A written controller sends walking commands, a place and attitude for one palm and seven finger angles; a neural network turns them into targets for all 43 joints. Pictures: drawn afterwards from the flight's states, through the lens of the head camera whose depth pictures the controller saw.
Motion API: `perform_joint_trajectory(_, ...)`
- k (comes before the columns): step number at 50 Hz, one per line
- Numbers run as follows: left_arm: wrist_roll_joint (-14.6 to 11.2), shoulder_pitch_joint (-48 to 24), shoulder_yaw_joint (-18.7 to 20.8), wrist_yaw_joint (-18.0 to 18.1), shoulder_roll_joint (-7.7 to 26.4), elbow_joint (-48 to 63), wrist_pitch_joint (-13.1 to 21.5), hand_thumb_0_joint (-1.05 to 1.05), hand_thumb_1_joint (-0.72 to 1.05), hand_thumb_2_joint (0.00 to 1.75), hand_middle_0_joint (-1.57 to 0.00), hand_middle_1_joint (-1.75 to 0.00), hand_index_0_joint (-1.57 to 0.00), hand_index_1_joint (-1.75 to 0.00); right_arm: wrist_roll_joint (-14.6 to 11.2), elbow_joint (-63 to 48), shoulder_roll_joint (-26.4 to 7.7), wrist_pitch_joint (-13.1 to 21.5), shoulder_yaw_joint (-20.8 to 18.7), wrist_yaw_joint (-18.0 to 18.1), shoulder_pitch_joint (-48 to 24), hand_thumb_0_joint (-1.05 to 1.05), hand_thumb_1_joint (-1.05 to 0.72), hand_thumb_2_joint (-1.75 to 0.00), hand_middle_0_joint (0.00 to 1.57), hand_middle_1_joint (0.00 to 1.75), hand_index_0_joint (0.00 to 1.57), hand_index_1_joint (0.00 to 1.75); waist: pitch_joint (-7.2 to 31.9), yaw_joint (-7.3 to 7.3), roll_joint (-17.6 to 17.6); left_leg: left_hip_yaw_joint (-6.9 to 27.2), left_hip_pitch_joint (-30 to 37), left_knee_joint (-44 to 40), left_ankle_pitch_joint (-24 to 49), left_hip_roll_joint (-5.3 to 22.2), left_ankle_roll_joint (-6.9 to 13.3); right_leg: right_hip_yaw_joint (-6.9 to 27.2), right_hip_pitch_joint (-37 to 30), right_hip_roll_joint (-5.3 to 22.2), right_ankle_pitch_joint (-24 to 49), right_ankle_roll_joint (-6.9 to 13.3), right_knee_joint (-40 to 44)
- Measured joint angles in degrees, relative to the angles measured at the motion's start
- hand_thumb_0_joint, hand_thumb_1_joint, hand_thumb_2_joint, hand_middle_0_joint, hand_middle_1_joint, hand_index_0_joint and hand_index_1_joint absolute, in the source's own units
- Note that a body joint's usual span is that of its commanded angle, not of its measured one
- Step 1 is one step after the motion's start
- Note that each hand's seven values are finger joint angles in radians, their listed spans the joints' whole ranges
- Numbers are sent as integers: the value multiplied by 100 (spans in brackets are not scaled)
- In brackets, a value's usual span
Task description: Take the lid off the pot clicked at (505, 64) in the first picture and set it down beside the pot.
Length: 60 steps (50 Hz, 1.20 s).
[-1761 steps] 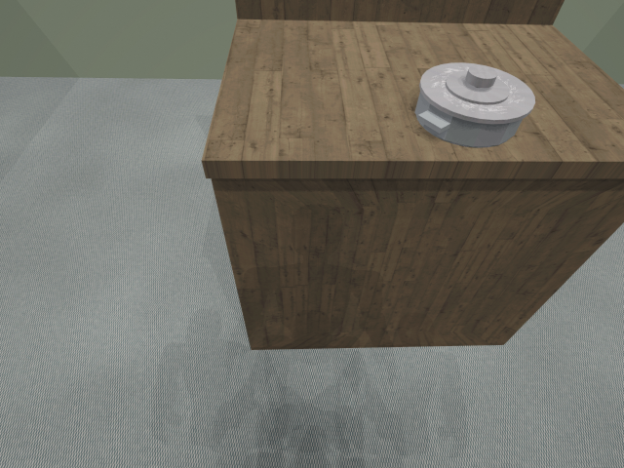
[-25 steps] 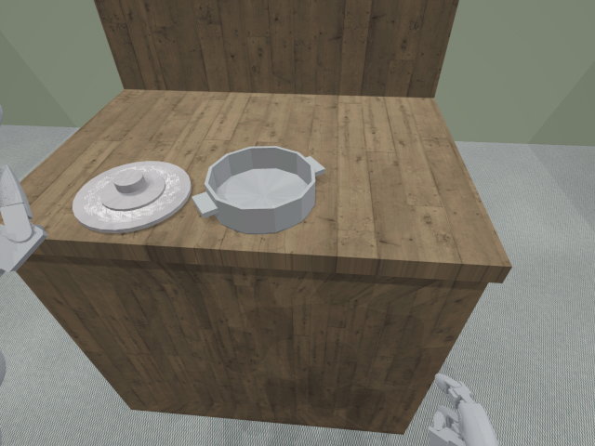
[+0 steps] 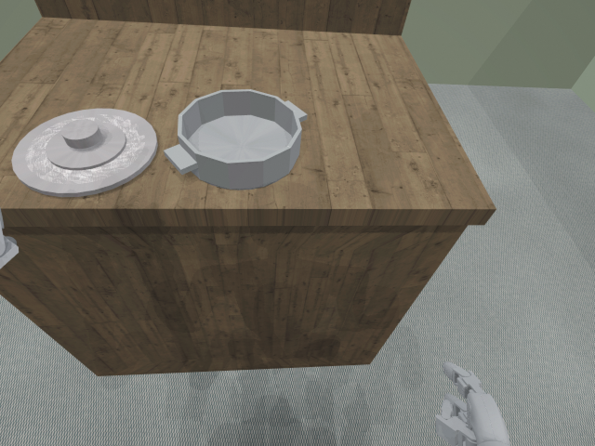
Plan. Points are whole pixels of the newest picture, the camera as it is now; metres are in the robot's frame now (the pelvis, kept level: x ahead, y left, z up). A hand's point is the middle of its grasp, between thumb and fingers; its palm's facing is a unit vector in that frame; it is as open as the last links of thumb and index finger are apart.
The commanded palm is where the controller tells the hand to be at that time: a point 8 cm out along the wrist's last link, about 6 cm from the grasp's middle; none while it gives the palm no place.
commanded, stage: step back with the hand held close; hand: left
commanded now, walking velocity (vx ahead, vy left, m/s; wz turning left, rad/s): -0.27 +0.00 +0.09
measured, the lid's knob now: (82, 133) +0.50 +0.37 +0.11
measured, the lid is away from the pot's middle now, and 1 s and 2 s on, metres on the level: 0.24 0.24 0.24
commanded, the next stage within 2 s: stop stepping back and stand still in 0.58 s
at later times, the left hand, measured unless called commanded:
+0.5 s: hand out of the picture +0.09 +0.25 +0.28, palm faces +0.54 -0.77 -0.34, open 7.4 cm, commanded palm +0.01 +0.30 +0.29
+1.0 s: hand out of the picture -0.09 +0.28 +0.29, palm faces +0.52 -0.81 -0.27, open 7.4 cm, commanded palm -0.15 +0.33 +0.29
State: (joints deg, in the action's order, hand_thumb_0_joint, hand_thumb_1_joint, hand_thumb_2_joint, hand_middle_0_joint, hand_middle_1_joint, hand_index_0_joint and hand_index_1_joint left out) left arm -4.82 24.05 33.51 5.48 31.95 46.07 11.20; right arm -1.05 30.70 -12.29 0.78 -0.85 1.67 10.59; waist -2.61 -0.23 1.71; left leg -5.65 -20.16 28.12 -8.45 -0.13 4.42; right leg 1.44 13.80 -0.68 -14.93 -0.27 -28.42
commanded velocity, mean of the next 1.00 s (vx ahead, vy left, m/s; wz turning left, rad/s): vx -0.12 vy -0.03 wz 0.03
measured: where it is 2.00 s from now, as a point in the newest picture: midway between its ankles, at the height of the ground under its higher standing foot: outside the picture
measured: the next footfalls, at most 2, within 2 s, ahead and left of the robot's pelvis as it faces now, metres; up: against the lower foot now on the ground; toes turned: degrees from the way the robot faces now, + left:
right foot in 0.58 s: -0.07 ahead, -0.13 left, +0.00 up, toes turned +0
left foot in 0.78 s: -0.11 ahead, +0.15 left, +0.00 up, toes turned +5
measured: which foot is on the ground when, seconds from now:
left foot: down 0.00-0.60, up 0.62-0.76, down 0.78-1.00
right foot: down 0.00-0.44, up 0.46-0.56, down 0.58-0.78, up 0.80-1.00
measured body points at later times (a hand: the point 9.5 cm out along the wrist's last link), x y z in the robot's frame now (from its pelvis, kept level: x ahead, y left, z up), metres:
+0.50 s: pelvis -0.11 +0.02 -0.01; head -0.11 +0.04 +0.44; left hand +0.05 +0.29 +0.30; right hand +0.05 -0.22 -0.09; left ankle +0.07 +0.07 -0.73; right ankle -0.05 -0.13 -0.72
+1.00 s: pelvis -0.26 +0.04 +0.01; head -0.27 +0.08 +0.45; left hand -0.12 +0.32 +0.31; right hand -0.10 -0.16 -0.06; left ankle -0.16 +0.15 -0.73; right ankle -0.28 -0.07 -0.70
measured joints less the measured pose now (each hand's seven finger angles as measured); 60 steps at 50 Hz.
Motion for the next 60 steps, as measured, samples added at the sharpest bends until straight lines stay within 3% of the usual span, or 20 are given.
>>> perform_joint_trajectory(4,18,21,159,93,10,270,137,1,88,90,-22,-30,-22,-30,33,55,63,180,30,1,107,1,-91,-90,20,30,20,30,87,36,-70,18,-340,159,86,-22,36,-122,92,6,-278,32,-237)
perform_joint_trajectory(10,-10,-413,221,262,-81,131,302,1,88,90,-22,-30,-22,-30,-36,366,155,234,88,62,176,1,-91,-90,20,30,21,30,160,5,-454,245,-527,340,128,109,-83,-345,57,-137,85,-54,-26)
perform_joint_trajectory(18,42,-918,-83,417,-469,-544,249,0,88,90,-21,-30,-21,-30,-49,476,50,252,138,169,381,1,-91,-90,21,30,21,30,351,-123,-613,335,-724,726,-374,134,-147,-495,140,-125,165,-14,-152)
perform_joint_trajectory(22,60,-917,-179,393,-562,-623,161,0,89,90,-21,-30,-21,-30,3,399,-27,267,113,197,307,1,-91,-90,21,30,21,30,215,-182,-601,339,-828,577,-153,148,-55,-521,407,-133,-341,62,-412)
perform_joint_trajectory(26,31,-747,-105,279,-373,-312,82,1,88,90,-21,-30,-21,-30,91,226,23,332,12,158,236,1,-91,-90,21,30,21,30,56,-192,-525,312,-927,85,449,140,-14,-443,678,-224,-1075,157,-1040)
perform_joint_trajectory(29,-16,-552,41,227,-89,95,152,1,88,90,-21,-30,-21,-30,94,216,92,386,-45,105,215,1,-91,-90,20,30,20,30,113,-126,-409,214,-1160,-26,508,120,-90,-501,422,-219,-1086,239,-831)
perform_joint_trajectory(32,0,-451,104,271,55,454,329,1,88,90,-22,-30,-21,-30,68,424,88,367,-72,82,79,1,-91,-90,20,30,20,30,22,27,-354,355,-1441,1102,-706,57,-475,-629,406,-62,190,169,-606)
perform_joint_trajectory(34,68,-458,65,253,63,568,425,1,88,90,-22,-30,-22,-30,27,645,103,266,-86,53,103,1,-91,-90,20,30,21,30,203,152,-226,511,-1494,2646,-1290,-38,-561,-522,412,51,224,-40,-632)
perform_joint_trajectory(35,164,-652,-241,174,-42,259,558,0,88,90,-22,-30,-22,-30,27,890,93,386,-133,-14,169,1,-91,-90,20,30,21,30,442,163,-206,511,-1422,3056,-1338,-4,-555,-537,445,129,187,-141,-600)
perform_joint_trajectory(36,196,-916,-440,68,-165,19,396,0,88,90,-22,-30,-22,-30,-21,972,87,350,-151,-71,239,1,-91,-90,20,30,21,30,603,186,-140,498,-1161,3073,-1378,60,-566,-526,486,224,166,-206,-622)
perform_joint_trajectory(38,142,-1429,-411,79,-252,-437,274,0,88,90,-22,-30,-22,-30,-53,883,39,296,-28,16,295,1,-91,-90,21,30,21,30,731,146,-49,645,-313,1953,-1562,265,-461,-493,688,331,116,-227,-860)
perform_joint_trajectory(40,49,-1918,-194,219,-330,-839,256,0,88,90,-22,-30,-22,-30,-31,766,65,377,30,133,131,1,-91,-90,21,30,21,30,532,3,23,704,-311,1612,-1383,236,-312,-271,1101,279,-530,-130,-1558)
perform_joint_trajectory(42,3,-2241,-11,301,-464,-1148,177,0,88,90,-21,-30,-21,-30,-6,667,212,528,55,146,6,1,-91,-90,20,30,21,30,202,-29,67,622,-351,1548,-880,229,-279,44,1431,4,-922,-79,-2542)
perform_joint_trajectory(44,-46,-2294,34,305,-576,-1202,-12,0,89,90,-21,-30,-21,-30,-4,597,367,651,84,51,34,1,-91,-90,20,30,20,30,70,-149,14,666,-357,1229,-537,280,-241,68,1540,-218,-1001,-84,-3055)
perform_joint_trajectory(49,-49,-996,-260,211,-673,-64,-246,1,89,90,-20,-30,-20,-30,25,463,641,605,206,-180,348,1,-91,-90,21,30,21,30,293,-262,40,562,-319,211,-481,413,-357,-421,616,-319,-1168,28,-1744)
perform_joint_trajectory(52,22,-178,-153,191,-222,709,-159,1,89,90,-21,-30,-20,-30,100,314,680,503,226,-144,488,1,-90,-90,21,30,21,30,568,-162,230,378,-642,298,-1065,274,-403,-567,-396,-237,-1324,359,-227)
perform_joint_trajectory(53,54,-130,-35,176,-32,891,-87,1,89,90,-21,-30,-20,-30,102,305,631,458,211,-118,444,1,-90,-90,21,30,21,30,600,-50,295,313,-960,836,-1324,232,-425,-465,-496,-173,-831,508,159)
perform_joint_trajectory(54,80,-226,-18,121,42,989,10,1,89,90,-21,-30,-21,-30,103,410,517,392,179,-79,336,1,-90,-90,21,30,21,30,528,23,164,419,-1233,1641,-1443,259,-451,-507,-454,-225,-381,482,146)
perform_joint_trajectory(57,146,-931,-101,74,285,391,387,0,88,90,-22,-30,-22,-30,13,843,291,139,76,29,286,1,-90,-90,21,30,21,30,645,186,-5,466,-1437,3256,-1445,144,-486,-595,-523,-215,-386,307,0)
perform_joint_trajectory(60,85,-1689,-35,230,109,-672,365,0,88,90,-22,-30,-22,-30,-87,939,179,-52,55,131,362,1,-90,-90,21,30,21,30,970,335,86,318,-849,2920,-1471,177,-411,-400,-537,-39,-503,318,4)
